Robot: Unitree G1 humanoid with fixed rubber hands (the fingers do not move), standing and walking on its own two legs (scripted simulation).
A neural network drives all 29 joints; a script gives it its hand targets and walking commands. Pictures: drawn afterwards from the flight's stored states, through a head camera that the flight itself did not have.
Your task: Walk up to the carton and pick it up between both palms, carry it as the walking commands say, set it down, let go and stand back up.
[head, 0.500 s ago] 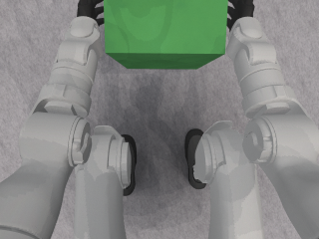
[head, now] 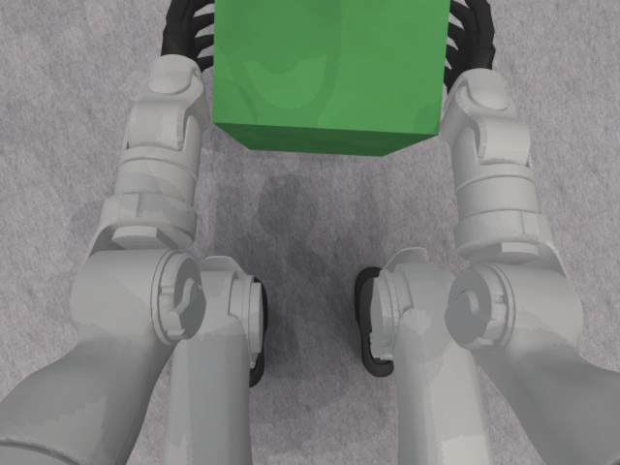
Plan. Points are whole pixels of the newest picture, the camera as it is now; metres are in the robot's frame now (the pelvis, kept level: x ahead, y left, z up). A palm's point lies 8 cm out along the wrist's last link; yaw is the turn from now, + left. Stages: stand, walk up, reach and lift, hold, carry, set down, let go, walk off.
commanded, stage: reach and lift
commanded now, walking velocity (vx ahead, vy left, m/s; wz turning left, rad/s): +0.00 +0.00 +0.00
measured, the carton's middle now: (323, 75) +0.54 -0.02 -0.18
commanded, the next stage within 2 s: none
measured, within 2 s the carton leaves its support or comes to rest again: neither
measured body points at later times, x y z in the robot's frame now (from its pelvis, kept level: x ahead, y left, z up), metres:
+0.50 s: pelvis +0.00 +0.00 +0.05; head +0.29 +0.01 +0.39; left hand +0.53 +0.14 -0.05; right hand +0.51 -0.17 -0.04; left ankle +0.11 +0.12 -0.37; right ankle +0.12 -0.12 -0.37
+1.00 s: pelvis +0.01 +0.00 +0.10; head +0.26 +0.01 +0.47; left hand +0.51 +0.14 +0.03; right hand +0.49 -0.17 +0.04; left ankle +0.11 +0.12 -0.37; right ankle +0.11 -0.12 -0.37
